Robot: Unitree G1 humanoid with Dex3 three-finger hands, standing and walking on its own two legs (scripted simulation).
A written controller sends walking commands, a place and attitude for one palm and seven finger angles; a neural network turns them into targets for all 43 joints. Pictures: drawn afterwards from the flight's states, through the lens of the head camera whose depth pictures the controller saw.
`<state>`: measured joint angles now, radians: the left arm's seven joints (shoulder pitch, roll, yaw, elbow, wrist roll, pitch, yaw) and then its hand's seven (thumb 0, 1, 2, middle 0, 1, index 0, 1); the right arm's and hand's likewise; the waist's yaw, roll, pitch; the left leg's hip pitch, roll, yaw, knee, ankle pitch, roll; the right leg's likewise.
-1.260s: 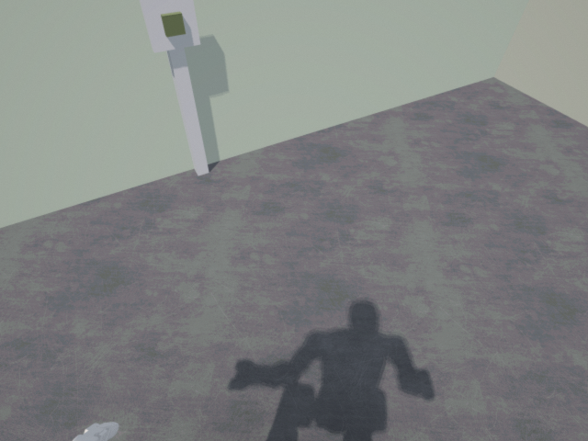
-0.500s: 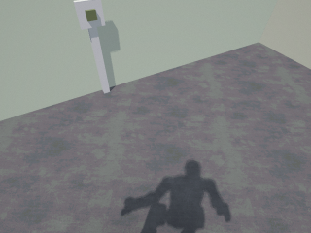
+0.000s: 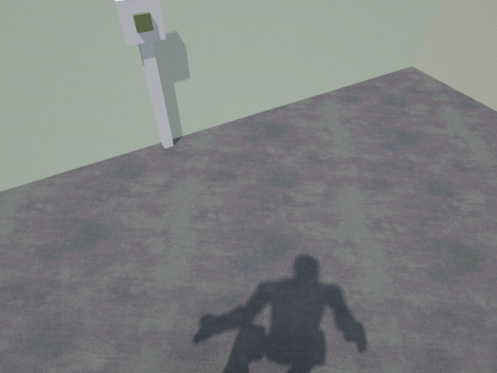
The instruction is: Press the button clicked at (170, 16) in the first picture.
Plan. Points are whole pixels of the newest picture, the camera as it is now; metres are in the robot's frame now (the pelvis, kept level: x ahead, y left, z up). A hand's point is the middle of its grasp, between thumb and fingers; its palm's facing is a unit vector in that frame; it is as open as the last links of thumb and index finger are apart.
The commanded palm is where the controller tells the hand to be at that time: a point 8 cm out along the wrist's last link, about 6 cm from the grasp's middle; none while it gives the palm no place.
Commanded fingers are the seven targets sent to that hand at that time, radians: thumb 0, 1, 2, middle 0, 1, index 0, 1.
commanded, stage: look at it before walking up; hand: left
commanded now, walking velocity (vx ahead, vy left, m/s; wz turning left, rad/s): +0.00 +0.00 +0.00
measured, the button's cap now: (143, 22) +1.44 +0.55 -0.03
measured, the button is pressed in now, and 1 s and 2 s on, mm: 0 0 0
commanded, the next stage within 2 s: walk to a spot facing it in 0.28 s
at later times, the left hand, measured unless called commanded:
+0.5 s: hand out of the picture +0.07 +0.24 -0.16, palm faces -0.02 -0.95 -0.32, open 7.4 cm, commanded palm none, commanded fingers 0.00 0.90 0.90 -0.20 -0.30 -0.20 -0.30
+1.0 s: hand (152, 346) +0.21 +0.21 -0.20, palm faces -0.06 -0.99 -0.12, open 7.4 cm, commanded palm none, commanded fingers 0.00 0.90 0.90 -0.20 -0.30 -0.20 -0.30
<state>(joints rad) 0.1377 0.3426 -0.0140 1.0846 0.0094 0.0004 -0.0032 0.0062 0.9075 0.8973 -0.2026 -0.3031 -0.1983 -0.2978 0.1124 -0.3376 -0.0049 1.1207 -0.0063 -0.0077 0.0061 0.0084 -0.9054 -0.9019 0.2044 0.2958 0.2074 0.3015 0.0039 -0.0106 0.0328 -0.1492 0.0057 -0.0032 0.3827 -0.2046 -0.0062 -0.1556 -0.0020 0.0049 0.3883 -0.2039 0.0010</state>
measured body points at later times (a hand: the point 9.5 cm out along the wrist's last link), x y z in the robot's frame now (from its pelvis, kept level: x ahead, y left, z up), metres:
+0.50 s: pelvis +0.01 +0.00 +0.00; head +0.01 +0.01 +0.45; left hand +0.07 +0.29 -0.14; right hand +0.08 -0.29 -0.14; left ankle +0.00 +0.12 -0.74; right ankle +0.00 -0.12 -0.75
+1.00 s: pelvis +0.17 +0.03 -0.01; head +0.20 +0.06 +0.43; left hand +0.21 +0.26 -0.19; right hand +0.02 -0.15 -0.14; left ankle +0.01 +0.12 -0.74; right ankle +0.22 -0.09 -0.68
